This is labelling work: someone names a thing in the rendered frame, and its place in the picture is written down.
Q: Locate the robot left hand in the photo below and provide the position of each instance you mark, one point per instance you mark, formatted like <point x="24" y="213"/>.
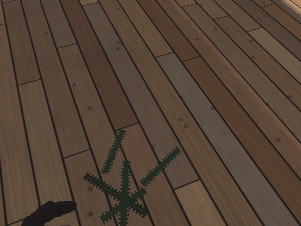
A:
<point x="49" y="211"/>

